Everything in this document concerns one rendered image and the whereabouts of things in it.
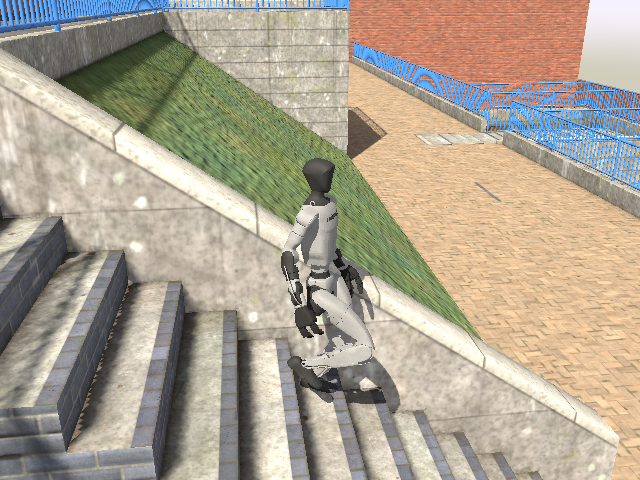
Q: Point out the stairs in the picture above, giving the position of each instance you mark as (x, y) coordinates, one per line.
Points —
(105, 380)

